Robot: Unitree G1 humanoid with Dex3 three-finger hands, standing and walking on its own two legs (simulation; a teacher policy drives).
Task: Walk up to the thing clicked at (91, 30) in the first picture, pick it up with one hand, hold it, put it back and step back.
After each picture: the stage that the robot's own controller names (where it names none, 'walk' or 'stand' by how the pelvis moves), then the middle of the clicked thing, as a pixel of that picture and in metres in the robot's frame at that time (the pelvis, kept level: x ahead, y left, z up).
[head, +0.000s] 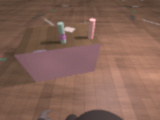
stand; (91, 29) +1.09 +0.00 -0.01
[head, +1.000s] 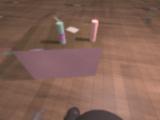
walk; (93, 31) +0.99 +0.03 +0.02
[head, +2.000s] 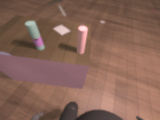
walk; (81, 41) +0.63 +0.14 +0.03
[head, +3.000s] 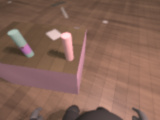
stand; (68, 48) +0.55 +0.20 +0.03
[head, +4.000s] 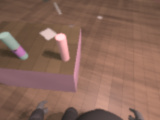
walk; (63, 49) +0.53 +0.23 +0.00
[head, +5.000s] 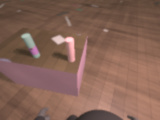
stand; (70, 50) +0.61 +0.21 -0.01
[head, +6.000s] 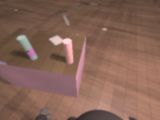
stand; (68, 52) +0.58 +0.21 -0.01
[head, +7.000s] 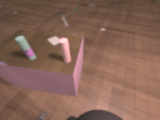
stand; (65, 51) +0.60 +0.25 -0.01
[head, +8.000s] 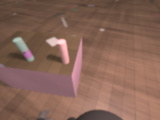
stand; (63, 52) +0.58 +0.26 -0.01
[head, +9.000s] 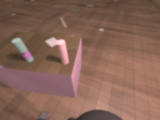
stand; (63, 53) +0.58 +0.27 -0.01
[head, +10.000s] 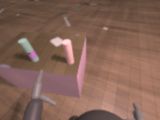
rise first; (68, 53) +0.57 +0.24 -0.01
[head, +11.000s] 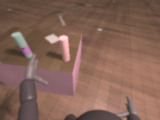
go down; (65, 49) +0.61 +0.23 +0.01
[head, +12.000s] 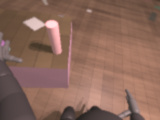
go down; (55, 40) +0.57 +0.23 +0.05
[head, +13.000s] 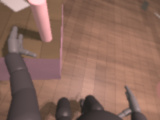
close in; (43, 23) +0.60 +0.24 +0.08
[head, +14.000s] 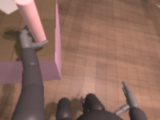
close; (34, 24) +0.60 +0.25 +0.10
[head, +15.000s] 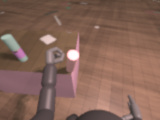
lift; (71, 63) +0.43 +0.14 +0.05
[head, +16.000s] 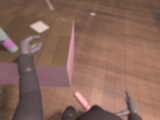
close; (82, 100) +0.27 -0.02 -0.70
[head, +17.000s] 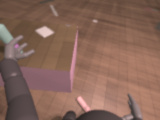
go down; (84, 105) +0.25 -0.06 -0.70
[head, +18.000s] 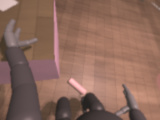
close in; (77, 86) +0.31 -0.07 -0.64
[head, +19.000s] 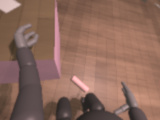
close; (80, 83) +0.35 -0.10 -0.64
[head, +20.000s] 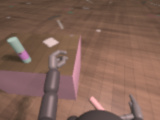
lift; (97, 105) +0.36 -0.15 -0.70
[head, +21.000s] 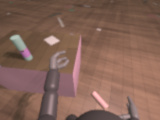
close; (99, 99) +0.42 -0.20 -0.72
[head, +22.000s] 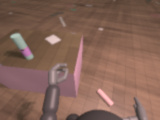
stand; (104, 97) +0.46 -0.27 -0.70
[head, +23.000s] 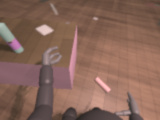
stand; (102, 84) +0.53 -0.31 -0.70
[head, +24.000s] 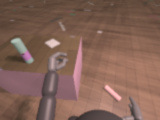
hold; (112, 92) +0.56 -0.36 -0.70
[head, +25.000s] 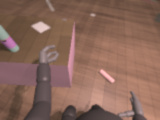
stand; (106, 76) +0.64 -0.41 -0.69
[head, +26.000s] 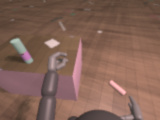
stand; (117, 87) +0.65 -0.45 -0.70
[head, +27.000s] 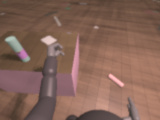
crouch; (115, 80) +0.72 -0.50 -0.72
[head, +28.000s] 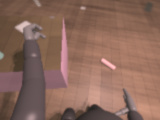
lower; (107, 64) +0.75 -0.53 -0.70
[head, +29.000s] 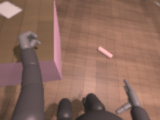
lower; (104, 52) +0.83 -0.57 -0.65
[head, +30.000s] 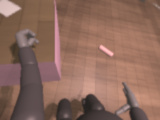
lower; (105, 50) +0.86 -0.61 -0.65
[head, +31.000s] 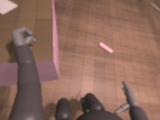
lower; (105, 48) +0.90 -0.64 -0.64
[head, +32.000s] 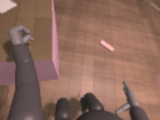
lower; (106, 46) +0.94 -0.68 -0.64
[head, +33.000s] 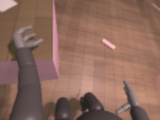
open; (108, 44) +0.97 -0.71 -0.64
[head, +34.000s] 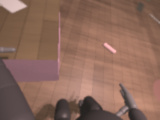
sink last; (109, 48) +1.00 -0.75 -0.65
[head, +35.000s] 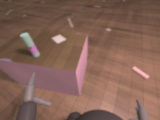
sink last; (140, 72) +0.97 -0.81 -0.70
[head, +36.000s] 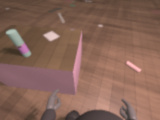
stand; (133, 66) +1.01 -0.85 -0.69
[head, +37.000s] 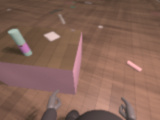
stand; (133, 66) +1.04 -0.88 -0.69
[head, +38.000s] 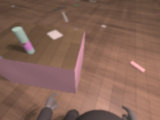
stand; (137, 66) +1.05 -0.92 -0.70
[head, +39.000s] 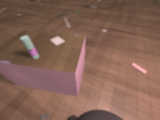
stand; (138, 68) +1.07 -0.95 -0.75
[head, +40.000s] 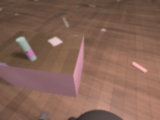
stand; (139, 67) +1.08 -0.96 -0.75
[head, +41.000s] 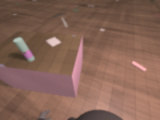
stand; (138, 66) +1.10 -0.96 -0.75
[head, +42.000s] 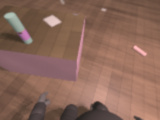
walk; (139, 50) +1.19 -1.03 -0.72
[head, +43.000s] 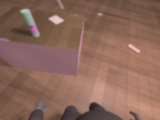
walk; (133, 48) +1.42 -1.01 -0.73
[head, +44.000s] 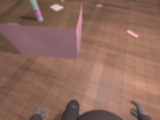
walk; (132, 34) +1.75 -0.91 -0.72
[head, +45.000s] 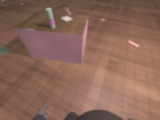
stand; (133, 44) +1.79 -1.09 -0.74
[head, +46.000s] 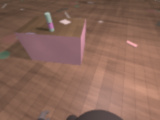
stand; (131, 44) +1.83 -1.08 -0.75
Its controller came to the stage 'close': yes
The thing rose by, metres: 0.02
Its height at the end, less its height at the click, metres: -0.74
